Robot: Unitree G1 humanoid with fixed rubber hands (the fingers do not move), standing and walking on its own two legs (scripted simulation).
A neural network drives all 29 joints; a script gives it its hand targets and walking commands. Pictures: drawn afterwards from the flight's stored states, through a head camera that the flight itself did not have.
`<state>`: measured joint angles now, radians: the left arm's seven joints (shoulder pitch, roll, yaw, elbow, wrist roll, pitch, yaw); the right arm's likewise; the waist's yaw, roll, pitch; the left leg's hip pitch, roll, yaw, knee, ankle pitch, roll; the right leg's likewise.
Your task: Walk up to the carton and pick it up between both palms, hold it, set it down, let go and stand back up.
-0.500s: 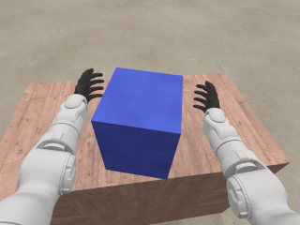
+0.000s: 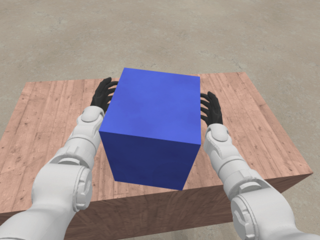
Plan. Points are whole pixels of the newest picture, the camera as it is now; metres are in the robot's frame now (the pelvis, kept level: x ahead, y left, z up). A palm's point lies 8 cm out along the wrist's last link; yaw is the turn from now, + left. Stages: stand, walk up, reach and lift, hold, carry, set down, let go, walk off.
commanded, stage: reach and lift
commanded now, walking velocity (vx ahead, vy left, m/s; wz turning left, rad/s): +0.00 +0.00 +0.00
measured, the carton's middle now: (154, 132) +0.40 +0.04 +0.03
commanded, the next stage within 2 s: none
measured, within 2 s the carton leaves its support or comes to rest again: leaves its support in 1.88 s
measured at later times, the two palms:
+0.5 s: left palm (101, 108) +0.42 +0.18 +0.09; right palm (212, 126) +0.39 -0.11 +0.08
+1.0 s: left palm (103, 109) +0.42 +0.18 +0.09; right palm (214, 128) +0.39 -0.11 +0.07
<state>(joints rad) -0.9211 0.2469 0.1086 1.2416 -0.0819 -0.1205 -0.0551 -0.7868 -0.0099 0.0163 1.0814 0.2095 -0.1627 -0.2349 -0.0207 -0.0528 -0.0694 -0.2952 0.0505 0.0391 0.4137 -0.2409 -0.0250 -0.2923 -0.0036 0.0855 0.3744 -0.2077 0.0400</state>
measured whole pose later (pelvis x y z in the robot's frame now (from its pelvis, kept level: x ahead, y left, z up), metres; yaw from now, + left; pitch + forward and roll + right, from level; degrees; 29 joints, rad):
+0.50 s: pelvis -0.01 +0.01 +0.00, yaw +2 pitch +5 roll -1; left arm -0.92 0.11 0.45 1.10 0.32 -0.10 -0.11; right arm -0.73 0.14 -0.47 0.95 -0.26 -0.24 -0.18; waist -0.02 -0.07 0.01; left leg -0.26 0.04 0.01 0.41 -0.23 -0.03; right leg -0.22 -0.01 0.06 0.32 -0.18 0.05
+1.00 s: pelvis -0.01 +0.01 +0.00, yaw +2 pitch +4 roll -1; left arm -0.91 0.07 0.47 1.03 0.34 -0.05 -0.11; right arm -0.70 0.15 -0.47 0.90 -0.26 -0.24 -0.18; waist -0.02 -0.07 0.03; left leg -0.26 0.04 0.01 0.41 -0.23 -0.02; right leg -0.21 -0.01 0.06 0.31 -0.18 0.05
